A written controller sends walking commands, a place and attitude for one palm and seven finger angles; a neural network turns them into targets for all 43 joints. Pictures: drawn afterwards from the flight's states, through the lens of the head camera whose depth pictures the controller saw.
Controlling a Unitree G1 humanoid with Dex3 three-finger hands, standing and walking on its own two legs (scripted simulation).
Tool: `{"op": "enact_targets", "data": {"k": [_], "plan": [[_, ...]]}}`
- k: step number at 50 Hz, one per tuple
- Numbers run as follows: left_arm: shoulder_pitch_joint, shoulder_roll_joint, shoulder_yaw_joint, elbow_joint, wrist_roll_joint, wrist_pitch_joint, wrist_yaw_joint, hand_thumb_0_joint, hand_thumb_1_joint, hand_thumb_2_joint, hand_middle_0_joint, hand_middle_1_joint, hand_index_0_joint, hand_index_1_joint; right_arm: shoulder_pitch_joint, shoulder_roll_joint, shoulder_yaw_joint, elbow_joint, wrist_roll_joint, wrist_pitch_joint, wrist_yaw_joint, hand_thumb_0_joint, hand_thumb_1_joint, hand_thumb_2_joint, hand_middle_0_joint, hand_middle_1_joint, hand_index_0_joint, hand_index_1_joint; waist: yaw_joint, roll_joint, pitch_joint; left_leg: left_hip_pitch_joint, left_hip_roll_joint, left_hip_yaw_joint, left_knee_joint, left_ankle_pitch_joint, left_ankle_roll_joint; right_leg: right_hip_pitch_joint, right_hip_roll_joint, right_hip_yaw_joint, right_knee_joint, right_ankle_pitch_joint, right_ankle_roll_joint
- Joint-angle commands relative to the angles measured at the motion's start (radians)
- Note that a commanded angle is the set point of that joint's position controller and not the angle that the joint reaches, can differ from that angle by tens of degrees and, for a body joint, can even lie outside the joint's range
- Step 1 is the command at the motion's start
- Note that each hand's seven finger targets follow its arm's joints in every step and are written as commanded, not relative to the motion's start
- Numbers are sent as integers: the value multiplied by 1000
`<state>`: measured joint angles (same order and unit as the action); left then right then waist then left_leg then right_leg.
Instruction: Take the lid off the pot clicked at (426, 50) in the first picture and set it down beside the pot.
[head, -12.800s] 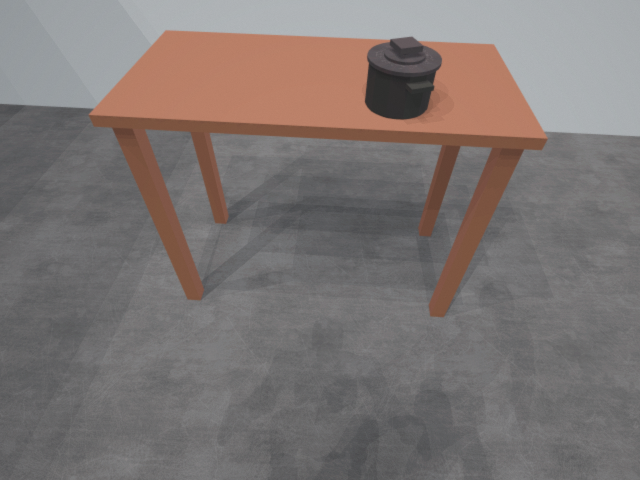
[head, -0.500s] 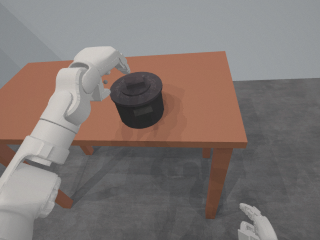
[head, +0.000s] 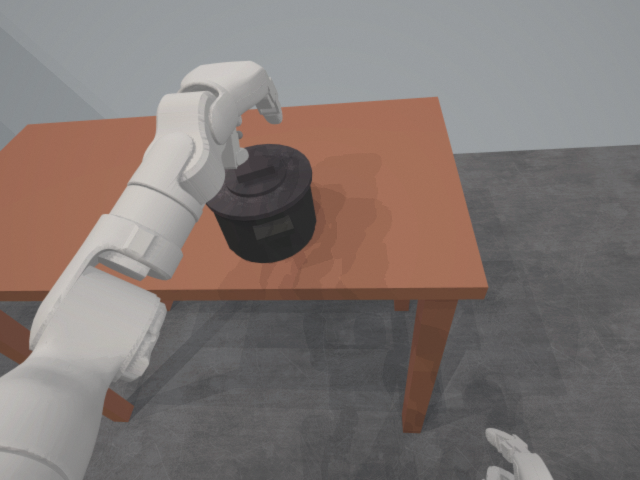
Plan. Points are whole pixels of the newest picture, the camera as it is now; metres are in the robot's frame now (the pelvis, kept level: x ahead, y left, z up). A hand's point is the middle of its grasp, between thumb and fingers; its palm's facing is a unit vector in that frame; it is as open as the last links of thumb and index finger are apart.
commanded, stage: move the open hand above the knob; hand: left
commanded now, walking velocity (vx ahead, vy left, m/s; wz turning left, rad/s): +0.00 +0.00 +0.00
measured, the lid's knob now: (252, 164) +0.50 +0.10 +0.15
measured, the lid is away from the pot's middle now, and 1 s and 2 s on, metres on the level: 0.00 0.00 0.00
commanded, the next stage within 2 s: lower the open fingers around the knob in 0.74 s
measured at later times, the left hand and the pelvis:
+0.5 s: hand (235, 130) +0.47 +0.10 +0.22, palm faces -0.19 -0.01 -0.98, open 9.8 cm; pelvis +0.00 +0.00 +0.00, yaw -1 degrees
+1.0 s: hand (231, 139) +0.47 +0.10 +0.21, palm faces -0.22 -0.02 -0.97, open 9.8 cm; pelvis +0.00 +0.01 +0.00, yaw +0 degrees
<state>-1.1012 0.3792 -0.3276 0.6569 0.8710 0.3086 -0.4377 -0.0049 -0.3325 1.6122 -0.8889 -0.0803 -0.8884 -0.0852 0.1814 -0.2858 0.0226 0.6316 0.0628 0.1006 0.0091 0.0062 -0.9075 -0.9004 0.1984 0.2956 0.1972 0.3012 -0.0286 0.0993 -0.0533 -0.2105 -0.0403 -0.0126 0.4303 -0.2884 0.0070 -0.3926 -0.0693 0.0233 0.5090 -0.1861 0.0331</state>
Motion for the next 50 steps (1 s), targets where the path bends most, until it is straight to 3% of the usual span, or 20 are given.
{"op": "enact_targets", "data": {"k": [1,4,9,13,15,17,20,21,24,25,26,28,30,32,33,35,40,42,48,50], "plan": [[-590,165,72,-105,29,1,40,0,-344,1617,-875,-81,-875,-81,-64,-89,-35,-123,3,-35,1,0,-900,-900,200,300,200,300,-25,-180,-374,-14,-26,44,-43,311,37,280,52,-67,-8,285,-61],[-621,264,155,-63,40,-4,43,0,-344,1617,-875,-81,-875,-81,-53,-96,-33,-117,-3,-42,-12,0,-900,-900,200,300,200,300,-11,-203,-408,-40,-29,49,-50,303,43,333,44,-55,-3,303,-57],[-598,196,103,-6,48,-13,42,0,-344,1617,-875,-81,-875,-81,-45,-90,-35,-122,-2,-40,-10,0,-900,-900,200,300,200,300,-16,-215,-370,-52,-24,55,-56,293,43,309,44,-57,-10,291,-56],[-634,279,161,-70,52,-35,41,0,-344,1617,-875,-81,-875,-81,-41,-92,-39,-134,-3,-47,-17,0,-900,-900,200,300,200,300,-10,-208,-426,-34,-24,55,-57,298,49,346,43,-47,-10,302,-55],[-608,189,90,-73,35,-41,42,0,-344,1617,-875,-81,-875,-81,-40,-90,-45,-137,1,-50,-14,0,-900,-900,200,300,200,300,-24,-167,-407,-11,-24,53,-48,315,50,307,47,-56,-17,300,-60],[-578,251,147,-16,45,-31,46,0,-344,1617,-875,-81,-875,-81,-33,-97,-42,-123,0,-49,-14,0,-900,-900,200,300,200,300,-13,-215,-377,-40,-21,53,-55,293,49,309,49,-57,-18,286,-57],[-598,228,129,-93,21,-40,48,0,-344,1617,-875,-81,-875,-81,-37,-98,-46,-134,2,-54,-13,0,-900,-900,200,300,200,300,-14,-160,-398,-8,-25,50,-52,303,51,306,47,-56,-23,287,-60],[-611,288,173,-97,38,-43,51,0,-344,1617,-875,-81,-875,-81,-32,-94,-42,-129,-3,-58,-14,0,-900,-900,200,300,200,300,-7,-175,-425,-15,-24,48,-54,300,50,330,47,-52,-17,287,-58],[-600,226,116,-77,42,-37,44,0,-344,1617,-875,-81,-875,-81,-37,-93,-42,-121,5,-55,-12,0,-900,-900,200,300,200,300,-16,-196,-374,-18,-20,51,-59,285,48,290,50,-59,-23,261,-58],[-559,204,109,-93,22,-39,45,0,-344,1617,-875,-81,-875,-81,-41,-98,-48,-132,4,-56,-10,0,-900,-900,200,300,200,300,-15,-165,-382,-3,-22,46,-52,305,49,291,49,-61,-25,275,-63],[-578,232,126,-120,27,-41,41,0,-344,1617,-875,-81,-875,-81,-49,-93,-41,-133,3,-57,-8,0,-900,-900,200,300,200,300,-10,-177,-406,-4,-23,43,-54,307,46,306,49,-59,-19,280,-60],[-594,203,92,-68,34,-30,38,0,-344,1617,-875,-81,-875,-81,-47,-93,-38,-119,7,-50,-10,0,-900,-900,200,300,200,300,-24,-184,-343,-21,-20,45,-61,272,45,263,52,-68,-25,242,-61],[-600,185,80,-99,9,-36,40,0,-344,1617,-875,-81,-875,-81,-45,-97,-44,-124,10,-53,-9,0,-900,-900,200,300,200,300,-28,-156,-345,1,-22,37,-54,271,46,248,53,-68,-29,229,-64],[-648,252,129,-162,28,-50,45,0,-344,1617,-875,-81,-875,-81,-51,-89,-39,-129,3,-65,-11,0,-900,-900,200,300,200,300,-16,-138,-420,29,-22,31,-50,314,44,287,52,-63,-14,262,-67],[-621,204,94,-121,31,-45,43,0,-344,1617,-875,-81,-875,-81,-50,-83,-37,-126,3,-65,-10,0,-900,-900,200,300,200,300,-19,-151,-400,22,-22,30,-47,327,44,274,54,-66,-13,269,-67],[-571,191,96,-72,14,-32,50,0,-344,1617,-875,-81,-875,-81,-40,-98,-41,-114,5,-52,-6,0,-900,-900,200,300,200,300,-21,-150,-352,4,-19,33,-52,311,39,253,54,-72,-25,255,-69],[-582,164,78,-74,13,-22,50,0,-344,1617,-875,-81,-875,-81,-54,-93,-39,-120,5,-43,-4,0,-900,-900,200,300,200,300,-22,-167,-347,-3,-21,35,-52,296,39,254,52,-72,-23,249,-68],[-596,246,140,-83,36,-23,49,0,-344,1617,-875,-81,-875,-81,-58,-91,-32,-124,-1,-46,-10,0,-900,-900,200,300,200,300,-10,-184,-395,-7,-22,38,-50,309,43,296,51,-63,-16,275,-66],[-555,161,76,-71,22,-14,26,0,-344,1617,-875,-81,-875,-81,-58,-88,-32,-129,3,-34,-3,0,-900,-900,200,300,200,300,-20,-185,-357,-7,-21,40,-49,331,41,272,52,-73,-16,293,-65],[-566,174,89,-131,1,-23,27,0,-344,1617,-875,-81,-875,-81,-59,-97,-39,-133,3,-34,-3,0,-900,-900,200,300,200,300,-20,-165,-382,17,-22,33,-45,350,43,280,52,-74,-17,301,-68]]}}
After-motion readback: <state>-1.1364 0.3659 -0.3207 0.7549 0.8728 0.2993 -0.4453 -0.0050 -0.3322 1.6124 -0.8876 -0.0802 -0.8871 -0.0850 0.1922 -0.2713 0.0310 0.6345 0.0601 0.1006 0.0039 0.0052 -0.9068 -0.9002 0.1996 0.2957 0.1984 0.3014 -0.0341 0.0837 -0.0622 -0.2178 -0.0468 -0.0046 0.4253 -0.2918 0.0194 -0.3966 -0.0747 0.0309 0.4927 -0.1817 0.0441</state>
